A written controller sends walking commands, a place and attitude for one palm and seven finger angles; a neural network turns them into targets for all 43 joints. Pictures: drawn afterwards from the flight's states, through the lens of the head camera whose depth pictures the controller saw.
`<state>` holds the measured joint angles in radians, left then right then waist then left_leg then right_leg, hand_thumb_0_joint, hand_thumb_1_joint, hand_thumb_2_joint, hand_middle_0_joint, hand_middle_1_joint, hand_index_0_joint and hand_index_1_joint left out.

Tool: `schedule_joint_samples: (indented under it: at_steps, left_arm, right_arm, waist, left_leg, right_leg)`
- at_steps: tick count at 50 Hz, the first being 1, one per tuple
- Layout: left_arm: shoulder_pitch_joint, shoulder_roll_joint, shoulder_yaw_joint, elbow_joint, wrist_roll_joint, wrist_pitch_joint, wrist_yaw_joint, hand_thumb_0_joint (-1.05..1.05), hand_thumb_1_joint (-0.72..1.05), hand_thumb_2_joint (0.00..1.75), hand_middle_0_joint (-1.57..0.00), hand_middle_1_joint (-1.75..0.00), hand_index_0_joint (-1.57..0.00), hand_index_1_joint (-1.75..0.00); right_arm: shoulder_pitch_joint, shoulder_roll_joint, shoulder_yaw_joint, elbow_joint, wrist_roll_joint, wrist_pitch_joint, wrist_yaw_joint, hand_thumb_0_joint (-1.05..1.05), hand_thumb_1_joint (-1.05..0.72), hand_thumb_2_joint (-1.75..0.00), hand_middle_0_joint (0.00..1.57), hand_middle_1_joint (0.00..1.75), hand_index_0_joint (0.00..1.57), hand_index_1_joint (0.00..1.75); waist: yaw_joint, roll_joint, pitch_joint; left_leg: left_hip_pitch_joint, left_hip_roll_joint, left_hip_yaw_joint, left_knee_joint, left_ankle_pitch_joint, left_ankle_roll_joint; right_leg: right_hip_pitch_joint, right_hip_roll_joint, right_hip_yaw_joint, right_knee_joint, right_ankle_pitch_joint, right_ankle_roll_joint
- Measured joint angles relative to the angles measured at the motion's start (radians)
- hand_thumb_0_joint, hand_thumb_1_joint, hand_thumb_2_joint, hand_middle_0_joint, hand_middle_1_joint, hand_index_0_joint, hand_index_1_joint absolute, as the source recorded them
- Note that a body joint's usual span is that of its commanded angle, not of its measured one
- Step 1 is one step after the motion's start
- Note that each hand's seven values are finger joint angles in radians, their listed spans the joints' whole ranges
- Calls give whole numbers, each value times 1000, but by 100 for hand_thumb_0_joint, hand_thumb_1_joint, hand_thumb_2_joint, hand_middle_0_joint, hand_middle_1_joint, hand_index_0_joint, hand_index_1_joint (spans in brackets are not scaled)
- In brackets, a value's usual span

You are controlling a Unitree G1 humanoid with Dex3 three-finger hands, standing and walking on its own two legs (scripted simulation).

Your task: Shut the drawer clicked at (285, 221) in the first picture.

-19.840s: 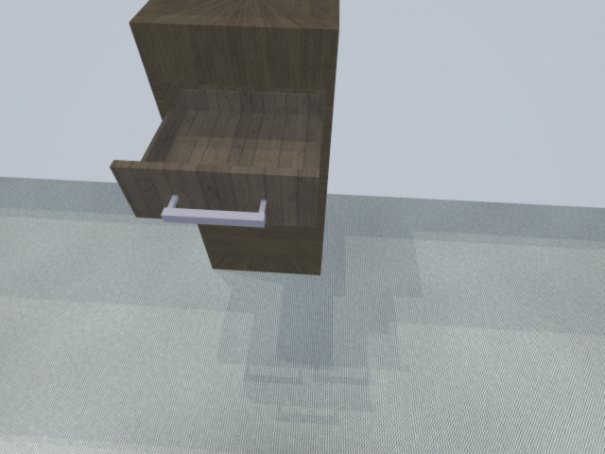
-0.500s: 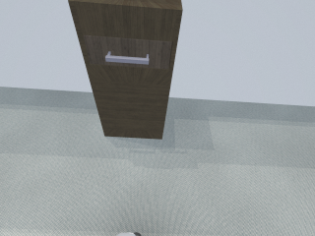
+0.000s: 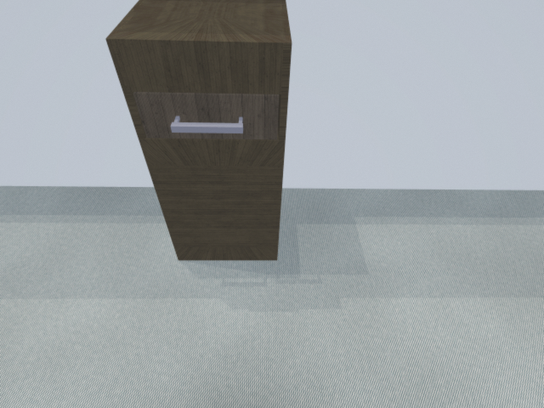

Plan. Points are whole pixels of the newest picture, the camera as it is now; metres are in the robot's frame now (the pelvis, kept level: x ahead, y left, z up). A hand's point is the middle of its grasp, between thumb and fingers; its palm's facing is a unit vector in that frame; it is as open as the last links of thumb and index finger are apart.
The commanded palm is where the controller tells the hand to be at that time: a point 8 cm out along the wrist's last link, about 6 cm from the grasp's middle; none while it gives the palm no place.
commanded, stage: let the arm hang, fingers relaxed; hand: left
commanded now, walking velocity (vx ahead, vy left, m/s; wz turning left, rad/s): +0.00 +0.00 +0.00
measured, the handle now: (208, 123) +0.82 +0.22 -0.04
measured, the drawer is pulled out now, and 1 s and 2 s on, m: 0.00 0.00 0.00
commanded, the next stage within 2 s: look to check the result in 0.14 s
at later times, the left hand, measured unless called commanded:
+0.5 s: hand out of the picture -0.03 +0.15 -0.18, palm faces +0.06 -0.98 -0.18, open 7.4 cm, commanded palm none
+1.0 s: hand out of the picture -0.01 +0.15 -0.18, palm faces +0.04 -0.98 -0.18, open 7.4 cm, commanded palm none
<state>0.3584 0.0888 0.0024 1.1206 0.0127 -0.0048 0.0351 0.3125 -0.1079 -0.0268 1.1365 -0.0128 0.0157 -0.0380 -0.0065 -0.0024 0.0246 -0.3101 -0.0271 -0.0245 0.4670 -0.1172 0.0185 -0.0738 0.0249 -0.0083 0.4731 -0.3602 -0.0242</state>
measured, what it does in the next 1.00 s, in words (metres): stands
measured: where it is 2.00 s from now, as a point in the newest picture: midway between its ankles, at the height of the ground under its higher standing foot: outside the picture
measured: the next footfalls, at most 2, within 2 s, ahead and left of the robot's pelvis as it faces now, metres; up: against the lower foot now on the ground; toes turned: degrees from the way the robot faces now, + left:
none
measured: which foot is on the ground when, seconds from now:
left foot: down 0.00-1.00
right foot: down 0.00-1.00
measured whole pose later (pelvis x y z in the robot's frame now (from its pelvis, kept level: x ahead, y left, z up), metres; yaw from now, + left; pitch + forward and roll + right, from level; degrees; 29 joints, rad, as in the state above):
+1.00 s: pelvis +0.02 -0.01 +0.00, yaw -1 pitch -3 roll +0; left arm 0.34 0.12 0.01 1.13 0.01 -0.01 0.04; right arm 0.27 -0.13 -0.02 1.14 -0.01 0.01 -0.05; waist 0.00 0.00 0.06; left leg -0.27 0.00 -0.02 0.47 -0.15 0.00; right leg -0.01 0.05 0.01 0.42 -0.36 -0.04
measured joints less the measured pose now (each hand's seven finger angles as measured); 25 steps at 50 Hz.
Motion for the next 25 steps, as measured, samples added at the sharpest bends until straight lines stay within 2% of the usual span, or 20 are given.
schedule_joint_samples:
  at_steps: [11, 25]
  left_arm:
    - [-20, 10, 13, -7, -2, 0, 5, 0, 90, 90, -20, -30, -20, -30]
    - [12, 26, 15, 14, -3, 3, 11, 0, 90, 90, -20, -30, -20, -30]
  right_arm:
    - [6, 9, 1, 2, 0, -5, -7, 0, -91, -90, 19, 30, 20, 30]
    - [-30, -9, 1, 2, 3, -6, -12, 0, -91, -90, 20, 30, 20, 30]
  waist:
    - [-4, -2, 25]
    - [7, 3, 40]
  left_leg:
    - [4, 9, -6, 9, -15, -10]
    - [22, 19, 0, 17, -37, -17]
  right_leg:
    - [15, 10, -4, -13, -4, -11]
    - [41, 18, 5, -32, -6, -16]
